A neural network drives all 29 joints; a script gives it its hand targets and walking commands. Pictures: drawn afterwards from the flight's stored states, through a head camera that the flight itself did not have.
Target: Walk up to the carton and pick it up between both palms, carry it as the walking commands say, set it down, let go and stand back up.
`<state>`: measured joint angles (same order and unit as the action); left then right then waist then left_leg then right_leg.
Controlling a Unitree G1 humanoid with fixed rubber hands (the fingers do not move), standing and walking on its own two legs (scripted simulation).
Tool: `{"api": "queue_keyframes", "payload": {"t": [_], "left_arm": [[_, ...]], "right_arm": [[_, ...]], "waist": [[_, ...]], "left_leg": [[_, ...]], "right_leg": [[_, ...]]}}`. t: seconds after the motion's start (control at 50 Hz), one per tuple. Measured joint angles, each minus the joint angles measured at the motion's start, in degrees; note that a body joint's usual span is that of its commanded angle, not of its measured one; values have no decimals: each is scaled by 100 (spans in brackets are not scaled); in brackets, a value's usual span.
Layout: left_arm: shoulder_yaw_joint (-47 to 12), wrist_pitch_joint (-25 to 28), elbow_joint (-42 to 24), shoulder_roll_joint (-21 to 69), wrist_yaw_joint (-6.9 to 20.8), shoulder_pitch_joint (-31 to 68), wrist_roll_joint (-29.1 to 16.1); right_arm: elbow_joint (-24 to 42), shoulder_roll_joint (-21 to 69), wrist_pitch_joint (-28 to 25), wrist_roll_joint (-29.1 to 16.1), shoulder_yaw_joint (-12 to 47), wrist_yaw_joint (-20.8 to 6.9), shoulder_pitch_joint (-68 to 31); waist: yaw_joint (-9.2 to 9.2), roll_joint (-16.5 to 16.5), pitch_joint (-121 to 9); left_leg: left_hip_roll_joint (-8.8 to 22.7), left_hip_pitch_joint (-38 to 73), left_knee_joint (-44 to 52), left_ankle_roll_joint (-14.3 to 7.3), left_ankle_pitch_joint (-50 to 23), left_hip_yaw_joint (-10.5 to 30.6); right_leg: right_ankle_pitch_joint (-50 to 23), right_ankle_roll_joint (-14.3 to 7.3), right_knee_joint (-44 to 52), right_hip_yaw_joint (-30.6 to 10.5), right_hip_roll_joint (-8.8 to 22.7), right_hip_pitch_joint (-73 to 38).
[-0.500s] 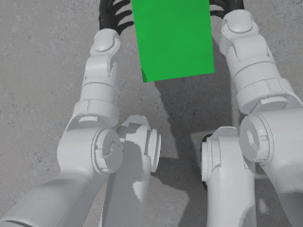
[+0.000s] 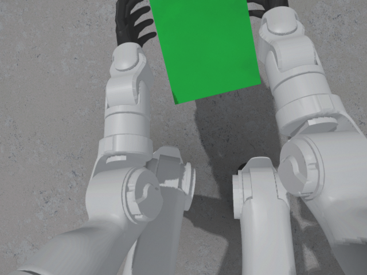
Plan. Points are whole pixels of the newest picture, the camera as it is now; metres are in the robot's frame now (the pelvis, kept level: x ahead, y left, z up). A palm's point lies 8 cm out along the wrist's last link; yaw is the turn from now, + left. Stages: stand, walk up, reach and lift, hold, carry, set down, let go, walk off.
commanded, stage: reach and lift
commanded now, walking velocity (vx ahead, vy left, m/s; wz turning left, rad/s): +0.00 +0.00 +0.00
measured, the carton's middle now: (203, 42) +0.53 +0.04 -0.23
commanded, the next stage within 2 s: none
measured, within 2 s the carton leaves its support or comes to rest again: neither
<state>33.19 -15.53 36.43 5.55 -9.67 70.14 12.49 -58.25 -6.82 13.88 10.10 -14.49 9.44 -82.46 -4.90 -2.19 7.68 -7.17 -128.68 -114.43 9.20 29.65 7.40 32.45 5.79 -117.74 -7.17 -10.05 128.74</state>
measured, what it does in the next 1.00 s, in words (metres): rises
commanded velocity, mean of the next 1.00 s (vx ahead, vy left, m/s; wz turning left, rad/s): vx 0.00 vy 0.00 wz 0.00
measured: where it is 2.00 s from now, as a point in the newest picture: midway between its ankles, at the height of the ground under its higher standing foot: (203, 199)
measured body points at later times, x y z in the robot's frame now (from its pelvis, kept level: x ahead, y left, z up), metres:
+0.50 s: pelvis +0.00 +0.00 +0.04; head +0.33 -0.01 +0.36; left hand +0.50 +0.16 -0.07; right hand +0.56 -0.08 -0.08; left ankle +0.13 +0.16 -0.37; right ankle +0.10 -0.13 -0.37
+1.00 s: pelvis +0.01 +0.00 +0.09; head +0.29 -0.01 +0.44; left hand +0.49 +0.15 +0.00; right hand +0.54 -0.08 +0.00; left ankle +0.13 +0.16 -0.37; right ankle +0.10 -0.13 -0.37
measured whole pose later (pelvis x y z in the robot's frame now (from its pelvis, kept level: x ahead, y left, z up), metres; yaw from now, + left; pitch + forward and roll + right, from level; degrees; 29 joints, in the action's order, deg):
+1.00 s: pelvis +0.01 +0.00 +0.09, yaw +0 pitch +42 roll +2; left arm 34.6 -16.9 33.0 11.2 -10.8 59.2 15.4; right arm -52.9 -0.4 16.6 14.6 -18.3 10.4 -69.6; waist -5.0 -1.6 -3.4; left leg -7.5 -112.7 -98.6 8.8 28.2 8.9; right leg 30.5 4.6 -101.9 -8.1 -10.0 113.0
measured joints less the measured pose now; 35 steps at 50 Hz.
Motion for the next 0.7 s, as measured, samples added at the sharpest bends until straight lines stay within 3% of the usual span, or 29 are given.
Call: {"api": "queue_keyframes", "payload": {"t": [0.3,0.7], "left_arm": [[-47,-16,-307,205,-95,-352,15],[172,-86,-218,397,-42,-650,280]], "right_arm": [[402,199,86,67,-53,79,437],[363,442,179,379,-363,72,816]], "waist": [[-16,34,-336],[-17,32,-797]], "left_leg": [[0,342,354,-5,56,37],[-19,1055,1141,-10,-119,112]], "right_leg": [[26,-15,373,-32,-36,-336],[-168,-95,1137,-63,-18,-1022]]}}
